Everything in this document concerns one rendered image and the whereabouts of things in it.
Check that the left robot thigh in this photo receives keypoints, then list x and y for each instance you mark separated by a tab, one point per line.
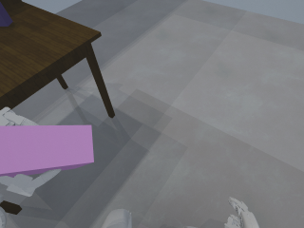
119	218

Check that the table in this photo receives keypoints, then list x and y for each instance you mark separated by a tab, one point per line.
36	48

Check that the sponge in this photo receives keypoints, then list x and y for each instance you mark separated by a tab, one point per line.
35	149

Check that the robot right hand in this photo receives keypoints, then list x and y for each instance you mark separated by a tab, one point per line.
246	219

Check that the robot left hand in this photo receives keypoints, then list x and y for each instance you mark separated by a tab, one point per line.
22	184

